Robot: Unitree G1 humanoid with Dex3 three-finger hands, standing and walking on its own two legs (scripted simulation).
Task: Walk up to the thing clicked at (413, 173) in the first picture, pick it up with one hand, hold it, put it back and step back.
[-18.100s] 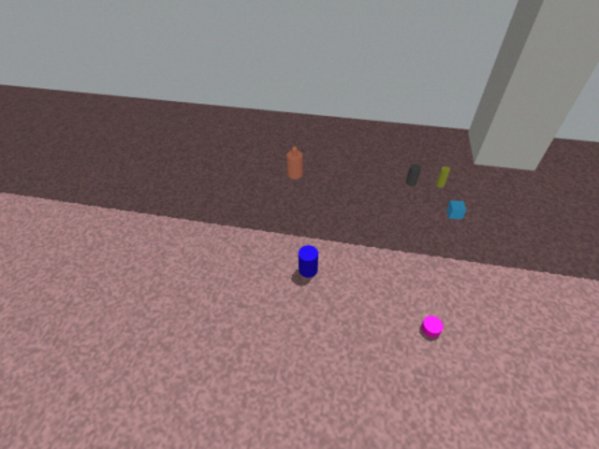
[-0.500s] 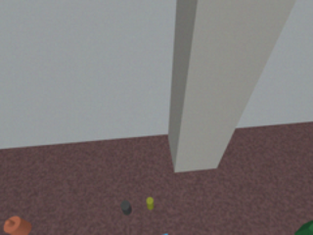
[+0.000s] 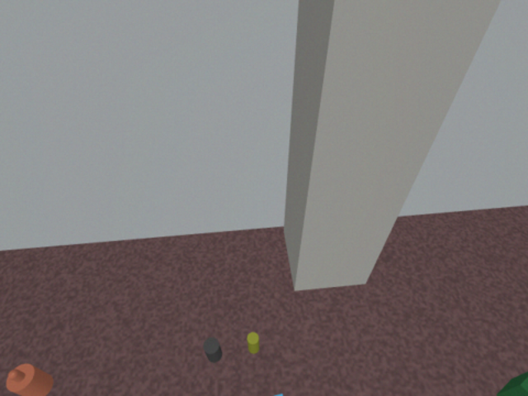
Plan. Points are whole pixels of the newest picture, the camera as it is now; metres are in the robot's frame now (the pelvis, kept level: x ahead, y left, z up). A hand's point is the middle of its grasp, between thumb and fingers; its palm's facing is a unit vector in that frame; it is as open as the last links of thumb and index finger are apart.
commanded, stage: stand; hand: left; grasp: from above
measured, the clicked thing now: (213, 350) +0.43 +0.21 -0.73
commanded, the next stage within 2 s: rise first in 0.72 s
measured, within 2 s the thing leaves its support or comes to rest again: neither
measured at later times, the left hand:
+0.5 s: hand out of the picture +0.07 +0.25 -0.16, palm faces -0.04 -0.94 -0.34, open 7.4 cm
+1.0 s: hand out of the picture +0.14 +0.25 -0.17, palm faces +0.01 -0.95 -0.32, open 8.3 cm
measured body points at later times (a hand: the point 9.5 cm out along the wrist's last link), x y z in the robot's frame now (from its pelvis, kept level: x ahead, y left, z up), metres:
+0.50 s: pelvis +0.00 +0.00 +0.00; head +0.01 +0.00 +0.45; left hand +0.07 +0.30 -0.13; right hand +0.08 -0.30 -0.13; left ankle +0.01 +0.12 -0.75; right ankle -0.03 -0.14 -0.75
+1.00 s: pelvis -0.01 +0.00 -0.01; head +0.04 +0.01 +0.43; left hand +0.14 +0.30 -0.14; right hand +0.09 -0.28 -0.13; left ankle +0.01 +0.12 -0.75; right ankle -0.03 -0.14 -0.75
